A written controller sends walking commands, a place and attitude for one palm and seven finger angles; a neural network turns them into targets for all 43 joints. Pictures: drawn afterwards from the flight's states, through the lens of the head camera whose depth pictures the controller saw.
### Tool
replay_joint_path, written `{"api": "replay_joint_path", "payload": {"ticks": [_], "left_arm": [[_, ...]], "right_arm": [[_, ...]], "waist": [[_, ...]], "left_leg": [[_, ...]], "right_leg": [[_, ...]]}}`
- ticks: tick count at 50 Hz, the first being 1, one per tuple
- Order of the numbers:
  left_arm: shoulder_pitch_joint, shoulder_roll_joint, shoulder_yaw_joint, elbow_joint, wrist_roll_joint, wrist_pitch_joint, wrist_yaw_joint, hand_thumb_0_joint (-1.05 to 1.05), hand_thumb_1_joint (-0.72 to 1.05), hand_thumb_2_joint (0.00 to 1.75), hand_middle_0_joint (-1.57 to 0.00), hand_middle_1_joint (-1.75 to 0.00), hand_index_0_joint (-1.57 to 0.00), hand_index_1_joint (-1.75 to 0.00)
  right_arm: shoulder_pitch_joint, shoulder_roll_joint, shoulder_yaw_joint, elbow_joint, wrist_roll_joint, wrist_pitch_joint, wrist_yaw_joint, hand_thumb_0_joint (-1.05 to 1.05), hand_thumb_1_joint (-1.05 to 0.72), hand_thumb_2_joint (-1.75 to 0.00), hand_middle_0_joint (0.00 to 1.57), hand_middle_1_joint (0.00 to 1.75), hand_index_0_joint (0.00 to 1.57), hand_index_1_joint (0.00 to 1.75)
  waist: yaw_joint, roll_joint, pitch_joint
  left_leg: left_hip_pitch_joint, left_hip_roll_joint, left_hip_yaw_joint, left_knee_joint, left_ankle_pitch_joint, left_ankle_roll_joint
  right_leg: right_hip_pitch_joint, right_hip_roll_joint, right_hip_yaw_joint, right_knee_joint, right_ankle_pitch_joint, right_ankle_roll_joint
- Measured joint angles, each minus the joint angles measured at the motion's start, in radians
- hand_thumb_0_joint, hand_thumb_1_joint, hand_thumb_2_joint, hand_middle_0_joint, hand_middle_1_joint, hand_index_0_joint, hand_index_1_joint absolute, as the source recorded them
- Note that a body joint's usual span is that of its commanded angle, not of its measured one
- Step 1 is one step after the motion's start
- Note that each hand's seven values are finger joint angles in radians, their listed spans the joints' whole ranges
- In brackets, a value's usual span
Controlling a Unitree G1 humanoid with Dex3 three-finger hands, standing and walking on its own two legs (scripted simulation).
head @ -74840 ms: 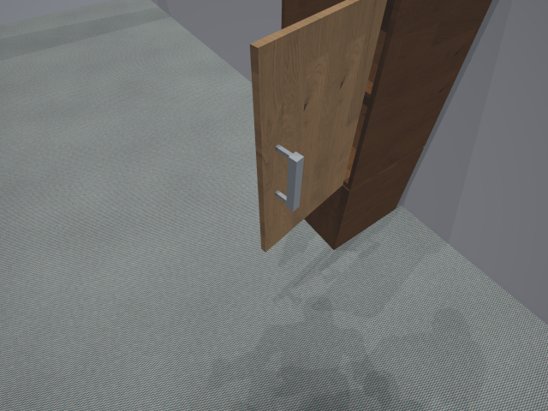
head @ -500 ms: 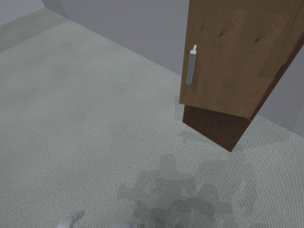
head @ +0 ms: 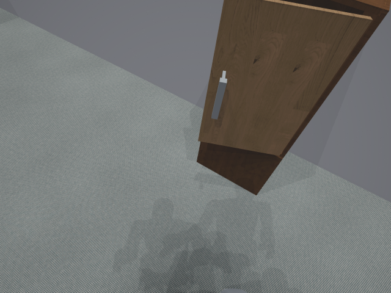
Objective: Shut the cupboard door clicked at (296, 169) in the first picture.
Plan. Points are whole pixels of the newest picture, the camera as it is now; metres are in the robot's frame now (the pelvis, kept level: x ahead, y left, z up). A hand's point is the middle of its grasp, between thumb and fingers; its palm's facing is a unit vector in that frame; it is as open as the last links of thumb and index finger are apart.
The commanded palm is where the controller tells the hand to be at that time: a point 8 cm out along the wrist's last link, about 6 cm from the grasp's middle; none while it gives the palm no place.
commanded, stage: take the last steps up to it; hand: left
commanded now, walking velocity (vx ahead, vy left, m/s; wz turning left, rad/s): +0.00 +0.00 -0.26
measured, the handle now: (219, 95) +0.71 -0.03 -0.06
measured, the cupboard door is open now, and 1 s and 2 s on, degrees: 23 23 23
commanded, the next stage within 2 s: come to a stop and stand still in 0.78 s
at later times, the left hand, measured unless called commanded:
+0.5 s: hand (147, 291) +0.14 +0.11 -0.17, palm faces -0.09 -0.98 -0.20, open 7.3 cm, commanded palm none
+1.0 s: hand (176, 222) +0.31 +0.06 -0.17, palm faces -0.11 -0.98 -0.19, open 7.3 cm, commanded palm none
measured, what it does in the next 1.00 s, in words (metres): walks ahead: right foot, then left foot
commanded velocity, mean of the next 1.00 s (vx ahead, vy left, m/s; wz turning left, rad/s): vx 0.16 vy -0.09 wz -0.10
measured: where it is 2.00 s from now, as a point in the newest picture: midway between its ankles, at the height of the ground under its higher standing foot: outside the picture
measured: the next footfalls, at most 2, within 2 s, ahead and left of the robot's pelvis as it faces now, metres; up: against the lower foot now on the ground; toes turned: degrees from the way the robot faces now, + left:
right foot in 0.34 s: +0.03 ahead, -0.15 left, +0.00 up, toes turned -10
left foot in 0.70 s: +0.26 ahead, +0.02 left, +0.00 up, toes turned +0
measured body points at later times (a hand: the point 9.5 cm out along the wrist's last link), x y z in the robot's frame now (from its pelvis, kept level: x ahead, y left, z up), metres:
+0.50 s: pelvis +0.06 -0.07 +0.00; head +0.07 -0.07 +0.44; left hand +0.15 +0.16 -0.15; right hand +0.01 -0.33 -0.16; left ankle +0.06 +0.06 -0.68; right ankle -0.01 -0.15 -0.74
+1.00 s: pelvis +0.22 -0.12 +0.00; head +0.25 -0.12 +0.44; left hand +0.31 +0.11 -0.16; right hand +0.19 -0.35 -0.16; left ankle +0.22 +0.02 -0.74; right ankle +0.27 -0.28 -0.71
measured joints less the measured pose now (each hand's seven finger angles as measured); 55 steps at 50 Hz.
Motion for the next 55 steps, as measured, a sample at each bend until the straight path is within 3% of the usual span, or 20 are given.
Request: {"api": "replay_joint_path", "payload": {"ticks": [7,13,15,17,19,22,24,29,34,36,38,40,42,44,47,50,52,53,55], "left_arm": [[-0.022,-0.009,-0.003,0.013,0.001,0.006,-0.002,0.01,0.91,0.9,-0.2,-0.3,-0.2,-0.3],[-0.035,-0.036,-0.015,0.027,0.008,0.007,-0.029,0.01,0.91,0.9,-0.2,-0.3,-0.2,-0.3],[-0.041,-0.045,-0.018,0.025,0.009,-0.003,-0.037,0.01,0.91,0.9,-0.2,-0.3,-0.2,-0.3],[-0.038,-0.043,-0.021,0.014,0.011,-0.03,-0.038,0.01,0.91,0.9,-0.2,-0.3,-0.2,-0.3],[-0.039,-0.063,-0.025,0.019,0.007,-0.05,-0.023,0.01,0.91,0.9,-0.2,-0.3,-0.2,-0.3],[-0.005,-0.079,-0.029,0.024,0.004,-0.066,-0.004,0.01,0.91,0.9,-0.2,-0.3,-0.2,-0.3],[0.024,-0.082,-0.032,0.04,0.004,-0.075,0.004,0.01,0.91,0.9,-0.2,-0.3,-0.2,-0.3],[0.085,-0.087,-0.039,0.102,0.004,-0.086,0.006,0.01,0.91,0.9,-0.2,-0.3,-0.2,-0.3],[0.138,-0.085,-0.039,0.151,0.004,-0.09,0.005,0.01,0.91,0.9,-0.2,-0.3,-0.2,-0.3],[0.156,-0.081,-0.035,0.167,-0.004,-0.083,0.005,0.01,0.91,0.9,-0.2,-0.3,-0.2,-0.3],[0.157,-0.073,-0.036,0.175,-0.005,-0.068,0.003,0.01,0.91,0.9,-0.2,-0.3,-0.2,-0.3],[0.142,-0.066,-0.032,0.173,0.002,-0.056,0.0,0.01,0.91,0.9,-0.2,-0.3,-0.2,-0.3],[0.109,-0.061,-0.024,0.154,0.008,-0.049,-0.006,0.01,0.91,0.9,-0.2,-0.3,-0.2,-0.3],[0.075,-0.058,-0.019,0.124,0.008,-0.05,-0.01,0.01,0.91,0.9,-0.2,-0.3,-0.2,-0.3],[0.033,-0.061,-0.017,0.085,0.004,-0.055,-0.009,0.01,0.91,0.9,-0.2,-0.3,-0.2,-0.3],[0.002,-0.061,-0.022,0.062,0.002,-0.06,-0.001,0.01,0.91,0.9,-0.2,-0.3,-0.2,-0.3],[0.001,-0.052,-0.026,0.049,0.004,-0.07,0.004,0.01,0.91,0.9,-0.2,-0.3,-0.2,-0.3],[0.005,-0.046,-0.028,0.046,0.007,-0.077,0.008,0.0,0.91,0.9,-0.2,-0.3,-0.2,-0.3],[-0.016,-0.067,-0.036,0.058,0.011,-0.076,0.017,0.0,0.91,0.9,-0.2,-0.3,-0.2,-0.3]], "right_arm": [[0.044,0.005,-0.012,0.049,-0.003,0.001,0.005,0.0,-0.91,-0.9,0.2,0.3,0.21,0.3],[0.102,-0.021,-0.033,0.099,-0.012,-0.003,0.016,0.0,-0.91,-0.9,0.2,0.3,0.21,0.3],[0.126,-0.037,-0.041,0.117,-0.011,-0.003,0.017,0.0,-0.91,-0.9,0.2,0.3,0.21,0.3],[0.154,-0.048,-0.046,0.135,-0.003,-0.001,0.02,0.0,-0.91,-0.9,0.2,0.3,0.21,0.3],[0.152,-0.066,-0.051,0.161,0.002,0.023,0.02,0.0,-0.91,-0.9,0.2,0.3,0.2,0.3],[0.135,-0.072,-0.056,0.173,0.0,0.036,0.025,0.0,-0.91,-0.9,0.2,0.3,0.2,0.3],[0.111,-0.069,-0.06,0.158,-0.003,0.031,0.031,0.01,-0.91,-0.9,0.2,0.3,0.2,0.3],[0.045,-0.05,-0.061,0.101,-0.005,0.011,0.043,0.0,-0.91,-0.9,0.2,0.3,0.2,0.3],[-0.013,-0.023,-0.046,0.074,-0.004,-0.018,0.041,0.0,-0.91,-0.9,0.2,0.3,0.2,0.3],[-0.032,-0.01,-0.038,0.069,-0.012,-0.043,0.033,0.0,-0.91,-0.9,0.2,0.3,0.2,0.3],[-0.038,0.005,-0.025,0.06,-0.014,-0.057,0.025,0.0,-0.91,-0.9,0.2,0.3,0.2,0.3],[-0.022,0.016,-0.018,0.055,-0.012,-0.06,0.016,0.0,-0.91,-0.9,0.2,0.3,0.2,0.3],[0.002,0.023,-0.015,0.064,-0.01,-0.059,0.009,0.0,-0.91,-0.9,0.2,0.3,0.2,0.3],[0.025,0.025,-0.018,0.084,-0.009,-0.054,0.004,0.0,-0.92,-0.9,0.2,0.3,0.2,0.3],[0.058,0.015,-0.021,0.114,-0.006,-0.037,0.01,0.0,-0.93,-0.9,0.2,0.3,0.2,0.3],[0.072,0.01,-0.026,0.137,-0.001,-0.013,0.013,0.0,-0.92,-0.9,0.2,0.3,0.2,0.3],[0.082,0.013,-0.032,0.147,0.006,0.003,0.017,0.0,-0.92,-0.9,0.2,0.3,0.2,0.3],[0.088,0.014,-0.036,0.147,0.011,0.01,0.02,0.0,-0.92,-0.9,0.2,0.3,0.2,0.3],[0.068,-0.01,-0.051,0.145,0.022,0.031,0.021,0.0,-0.92,-0.9,0.2,0.3,0.2,0.3]], "waist": [[-0.019,0.027,0.005],[-0.055,0.061,-0.023],[-0.066,0.075,-0.031],[-0.062,0.068,-0.046],[-0.059,0.096,-0.046],[-0.049,0.089,-0.052],[-0.045,0.071,-0.051],[-0.044,0.047,-0.041],[-0.016,0.022,-0.021],[-0.01,-0.001,-0.014],[-0.009,-0.018,-0.008],[-0.015,-0.017,-0.01],[-0.015,-0.008,-0.004],[-0.012,0.005,0.003],[-0.011,0.027,0.009],[-0.019,0.044,0.021],[-0.02,0.031,0.02],[-0.02,0.017,0.01],[-0.026,0.051,0.019]], "left_leg": [[0.033,0.013,0.048,-0.023,-0.004,-0.004],[0.057,0.037,0.096,-0.009,-0.036,-0.032],[0.06,0.051,0.103,0.015,-0.056,-0.049],[0.037,0.059,0.106,0.098,-0.105,-0.061],[-0.038,0.066,0.03,0.295,-0.222,-0.059],[-0.158,0.042,-0.02,0.524,-0.207,-0.061],[-0.221,0.039,-0.022,0.569,-0.159,-0.069],[-0.291,0.048,-0.02,0.45,-0.051,-0.079],[-0.216,0.024,0.006,0.185,0.001,-0.06],[-0.179,0.008,0.025,0.15,0.074,-0.028],[-0.152,0.01,0.049,0.178,0.018,-0.008],[-0.107,0.012,0.054,0.147,-0.008,-0.009],[-0.056,0.013,0.049,0.087,0.008,-0.025],[-0.009,0.016,0.042,0.026,0.024,-0.03],[0.044,0.027,0.033,-0.033,0.033,-0.046],[0.069,0.045,0.025,-0.012,0.0,-0.073],[0.071,0.046,0.029,0.045,-0.049,-0.095],[0.056,0.039,0.033,0.092,-0.083,-0.094],[-0.001,0.032,-0.019,0.239,-0.216,-0.077]], "right_leg": [[0.049,-0.039,-0.03,-0.132,0.022,0.002],[0.118,-0.036,-0.083,-0.296,0.01,-0.025],[0.167,-0.028,-0.1,-0.412,0.06,-0.037],[0.228,-0.027,-0.091,-0.556,0.102,-0.07],[0.235,0.0,-0.104,-0.537,0.107,-0.083],[0.288,0.011,-0.109,-0.591,0.126,-0.094],[0.325,0.014,-0.104,-0.64,0.14,-0.098],[0.395,0.034,-0.103,-0.715,0.134,-0.101],[0.443,0.044,-0.095,-0.672,0.05,-0.093],[0.389,0.027,-0.082,-0.492,-0.02,-0.094],[0.263,0.023,-0.051,-0.177,-0.062,-0.098],[0.146,0.011,-0.05,0.035,-0.035,-0.091],[0.056,-0.017,-0.053,0.102,0.025,-0.075],[-0.005,-0.048,-0.051,0.059,0.073,-0.061],[-0.038,-0.086,-0.052,-0.118,0.136,-0.04],[-0.009,-0.094,-0.062,-0.317,0.224,-0.026],[0.039,-0.098,-0.062,-0.452,0.359,-0.024],[0.054,-0.105,-0.051,-0.471,0.335,-0.024],[0.045,-0.09,-0.061,-0.43,0.238,-0.027]]}}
